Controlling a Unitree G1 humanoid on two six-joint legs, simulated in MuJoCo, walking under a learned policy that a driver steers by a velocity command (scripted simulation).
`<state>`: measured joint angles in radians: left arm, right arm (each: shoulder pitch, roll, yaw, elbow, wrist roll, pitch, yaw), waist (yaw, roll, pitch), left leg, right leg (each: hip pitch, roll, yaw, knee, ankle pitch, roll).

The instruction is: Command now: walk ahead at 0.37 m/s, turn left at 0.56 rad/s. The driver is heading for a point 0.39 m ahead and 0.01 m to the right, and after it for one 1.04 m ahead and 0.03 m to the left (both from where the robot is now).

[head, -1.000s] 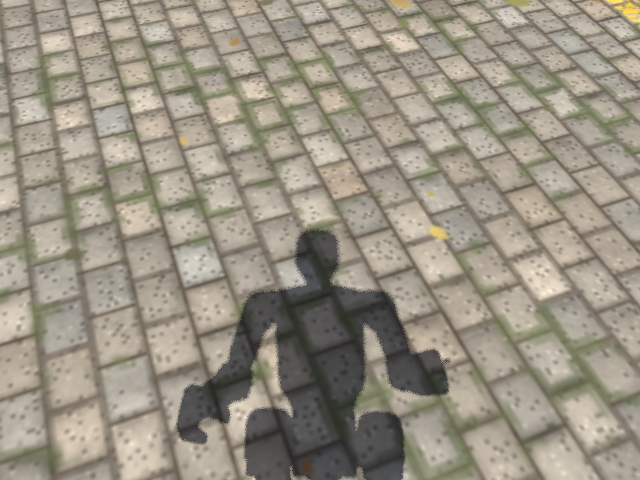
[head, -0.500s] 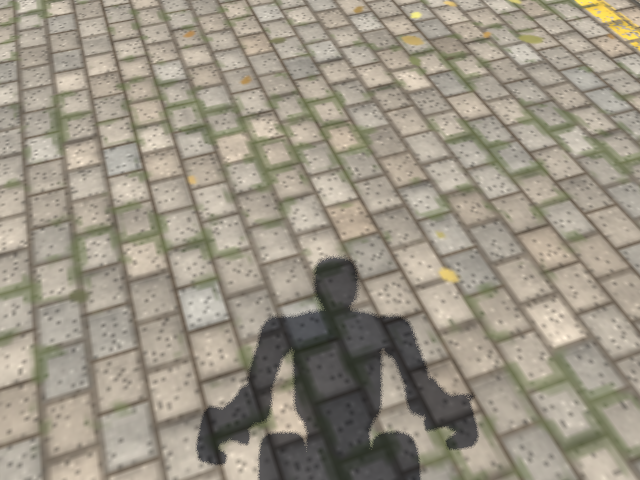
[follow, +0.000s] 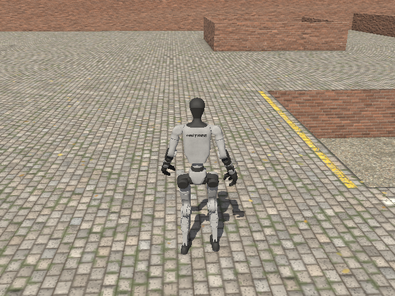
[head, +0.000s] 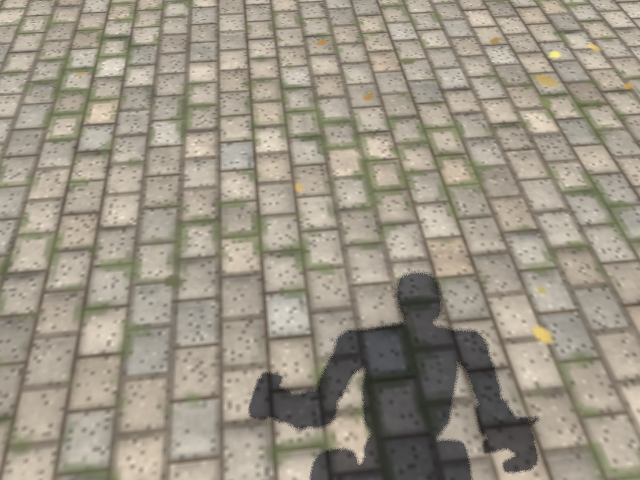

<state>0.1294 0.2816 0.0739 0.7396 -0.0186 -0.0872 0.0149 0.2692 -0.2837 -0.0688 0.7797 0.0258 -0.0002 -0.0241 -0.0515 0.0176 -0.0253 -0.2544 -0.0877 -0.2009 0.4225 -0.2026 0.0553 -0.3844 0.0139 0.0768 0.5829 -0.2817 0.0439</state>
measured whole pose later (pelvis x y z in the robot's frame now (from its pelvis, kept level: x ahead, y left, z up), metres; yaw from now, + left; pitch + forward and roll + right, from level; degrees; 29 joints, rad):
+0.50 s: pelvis +0.20 +0.03 -0.02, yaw +8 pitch +3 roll -1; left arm 0.48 0.28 0.06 0.90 -0.03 -0.06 0.01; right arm 0.03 -0.26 -0.04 0.65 0.02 -0.07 0.04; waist 0.10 0.02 0.01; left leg -0.48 0.01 0.02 0.51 -0.09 0.06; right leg 0.05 -0.06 -0.02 0.33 -0.43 0.04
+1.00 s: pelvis +0.48 +0.07 -0.02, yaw +8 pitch +3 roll +2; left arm 0.03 0.26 0.02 0.70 -0.01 -0.09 -0.05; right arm 0.42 -0.29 -0.06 0.88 0.02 -0.05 0.00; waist -0.08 -0.03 0.02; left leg 0.10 -0.04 0.03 0.27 -0.40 0.02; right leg -0.54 -0.04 -0.01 0.50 0.00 -0.06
